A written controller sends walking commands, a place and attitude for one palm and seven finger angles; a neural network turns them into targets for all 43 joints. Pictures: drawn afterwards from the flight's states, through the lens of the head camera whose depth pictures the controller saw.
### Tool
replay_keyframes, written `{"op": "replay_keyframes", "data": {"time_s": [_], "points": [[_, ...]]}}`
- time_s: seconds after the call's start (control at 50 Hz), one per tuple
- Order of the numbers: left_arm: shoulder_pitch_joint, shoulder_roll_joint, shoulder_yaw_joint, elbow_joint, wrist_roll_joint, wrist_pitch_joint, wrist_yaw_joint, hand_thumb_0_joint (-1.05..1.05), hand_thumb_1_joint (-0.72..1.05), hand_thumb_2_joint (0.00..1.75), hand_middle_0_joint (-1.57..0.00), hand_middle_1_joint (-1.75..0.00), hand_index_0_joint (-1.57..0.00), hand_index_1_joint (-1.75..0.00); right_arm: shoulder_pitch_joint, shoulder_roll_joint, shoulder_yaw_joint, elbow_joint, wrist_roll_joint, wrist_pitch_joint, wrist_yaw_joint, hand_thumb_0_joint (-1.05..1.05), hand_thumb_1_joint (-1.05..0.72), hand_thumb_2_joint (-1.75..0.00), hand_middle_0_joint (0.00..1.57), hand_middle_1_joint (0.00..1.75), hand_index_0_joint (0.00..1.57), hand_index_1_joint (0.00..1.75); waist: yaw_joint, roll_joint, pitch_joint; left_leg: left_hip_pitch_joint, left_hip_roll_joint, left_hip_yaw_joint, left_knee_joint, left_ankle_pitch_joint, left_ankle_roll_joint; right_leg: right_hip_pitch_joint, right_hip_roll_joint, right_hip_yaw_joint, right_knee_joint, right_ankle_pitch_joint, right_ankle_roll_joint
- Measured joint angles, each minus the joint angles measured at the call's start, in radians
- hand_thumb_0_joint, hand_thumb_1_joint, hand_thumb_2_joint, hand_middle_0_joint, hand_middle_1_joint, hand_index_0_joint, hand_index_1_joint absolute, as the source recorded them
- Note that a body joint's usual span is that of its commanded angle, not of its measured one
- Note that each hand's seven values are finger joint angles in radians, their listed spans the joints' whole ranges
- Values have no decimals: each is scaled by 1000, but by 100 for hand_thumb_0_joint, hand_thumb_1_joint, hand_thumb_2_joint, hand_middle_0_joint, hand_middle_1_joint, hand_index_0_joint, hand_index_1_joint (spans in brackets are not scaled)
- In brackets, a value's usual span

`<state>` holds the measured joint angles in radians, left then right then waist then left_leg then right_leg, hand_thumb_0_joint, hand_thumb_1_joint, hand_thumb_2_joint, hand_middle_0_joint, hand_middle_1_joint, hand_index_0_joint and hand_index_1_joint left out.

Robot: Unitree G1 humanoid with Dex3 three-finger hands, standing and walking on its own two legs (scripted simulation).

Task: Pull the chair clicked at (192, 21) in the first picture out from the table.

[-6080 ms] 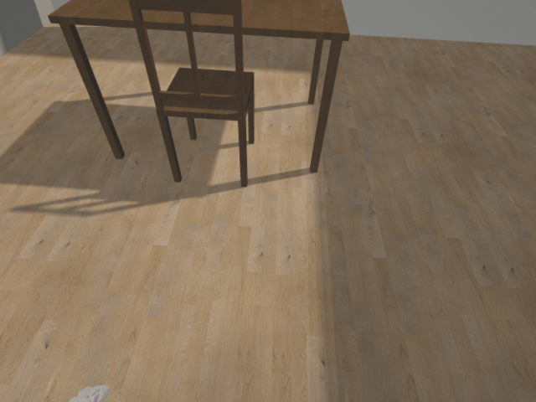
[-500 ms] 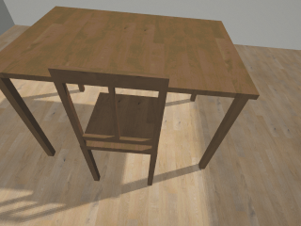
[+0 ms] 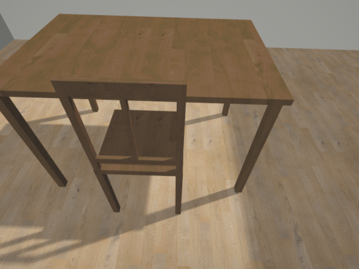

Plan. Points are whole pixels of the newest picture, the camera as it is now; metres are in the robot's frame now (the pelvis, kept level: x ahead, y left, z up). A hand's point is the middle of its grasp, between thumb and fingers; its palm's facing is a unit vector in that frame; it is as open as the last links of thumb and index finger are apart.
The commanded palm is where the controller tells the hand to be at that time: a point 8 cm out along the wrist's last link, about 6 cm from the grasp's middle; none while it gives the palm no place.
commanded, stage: come to a stop and stand still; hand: left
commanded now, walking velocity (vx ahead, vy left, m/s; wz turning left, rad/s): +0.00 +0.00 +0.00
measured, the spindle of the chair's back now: (130, 131) +0.57 +0.21 -0.09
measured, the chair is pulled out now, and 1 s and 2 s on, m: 0.00 0.00 0.00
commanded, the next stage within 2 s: look again from close up in 0.14 s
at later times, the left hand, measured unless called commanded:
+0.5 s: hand out of the picture +0.03 +0.20 -0.18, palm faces +0.03 -0.98 -0.20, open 7.4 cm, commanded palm none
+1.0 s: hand out of the picture +0.03 +0.21 -0.18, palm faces +0.01 -0.99 -0.17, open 7.4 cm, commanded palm none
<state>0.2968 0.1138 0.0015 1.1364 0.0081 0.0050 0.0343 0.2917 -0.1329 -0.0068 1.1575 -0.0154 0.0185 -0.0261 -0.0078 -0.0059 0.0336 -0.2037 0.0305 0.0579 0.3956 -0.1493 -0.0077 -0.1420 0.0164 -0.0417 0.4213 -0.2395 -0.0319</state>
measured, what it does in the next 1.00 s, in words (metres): shifts its weight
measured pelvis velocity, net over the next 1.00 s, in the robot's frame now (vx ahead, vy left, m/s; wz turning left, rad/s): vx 0.04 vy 0.04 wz -0.01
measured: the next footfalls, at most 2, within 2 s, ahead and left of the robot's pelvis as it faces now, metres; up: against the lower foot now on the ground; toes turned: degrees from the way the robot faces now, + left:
left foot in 1.80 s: +0.20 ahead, +0.11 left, +0.00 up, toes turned +5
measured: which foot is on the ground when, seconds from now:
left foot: down 0.00-1.00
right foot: down 0.00-1.00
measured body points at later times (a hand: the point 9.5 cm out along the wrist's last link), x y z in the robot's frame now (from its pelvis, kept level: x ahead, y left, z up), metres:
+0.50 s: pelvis +0.02 +0.03 -0.01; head +0.02 +0.02 +0.44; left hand +0.03 +0.25 -0.16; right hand +0.01 -0.18 -0.17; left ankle +0.04 +0.12 -0.74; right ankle +0.00 -0.10 -0.74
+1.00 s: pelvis +0.04 +0.04 +0.00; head +0.05 +0.05 +0.45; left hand +0.03 +0.26 -0.17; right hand +0.05 -0.19 -0.16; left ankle +0.04 +0.12 -0.74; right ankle +0.00 -0.10 -0.74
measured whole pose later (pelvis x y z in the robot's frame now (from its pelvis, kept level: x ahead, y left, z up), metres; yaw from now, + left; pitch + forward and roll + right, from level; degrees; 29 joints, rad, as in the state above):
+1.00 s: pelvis +0.04 +0.04 +0.00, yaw -1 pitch -1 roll +0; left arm 0.31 0.15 -0.01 1.09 0.01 -0.02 0.04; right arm 0.25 -0.16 0.01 1.12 -0.01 -0.03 -0.03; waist 0.00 -0.03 0.03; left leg -0.20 -0.03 0.08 0.47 -0.26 0.05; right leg -0.13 -0.04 -0.01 0.46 -0.31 0.03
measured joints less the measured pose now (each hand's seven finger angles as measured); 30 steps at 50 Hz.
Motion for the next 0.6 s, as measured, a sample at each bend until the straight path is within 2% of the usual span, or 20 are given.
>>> {"op": "replay_keyframes", "data": {"time_s": [0.24,0.28,0.32,0.4,0.6], "points": [[11,3,8,-3,-4,-4,1,1,91,90,-20,-30,-20,-30,44,25,1,13,-1,-7,-6,0,-91,-90,20,29,20,30,-5,-1,7,-22,1,-3,13,-7,1,-16,0,-2,2,-1,1],[17,-3,-2,-12,5,-22,12,1,91,90,-20,-30,-20,-30,40,16,2,-6,0,-7,3,0,-91,-90,20,29,20,30,-3,20,11,-63,12,-14,78,-47,-3,-28,13,-7,5,0,3],[30,-7,-8,-28,8,-32,11,1,91,90,-20,-30,-20,-30,37,5,-2,-35,-4,-10,12,0,-91,-90,20,29,20,30,-13,42,12,-96,16,-28,132,-69,5,-45,21,-11,29,-13,4],[35,3,-5,-40,7,-30,10,1,90,90,-21,-30,-20,-30,42,-1,0,-74,-8,-27,16,0,-91,-90,20,29,20,30,-26,43,-6,-106,-4,-24,176,-103,24,-62,0,-8,89,-59,16],[-1,34,1,-75,4,-35,12,1,91,90,-20,-30,-20,-30,18,-17,16,-63,-4,-43,3,2,-94,-90,20,29,20,30,1,18,-30,-49,-45,5,138,-118,51,-29,-43,18,94,-89,47]]}}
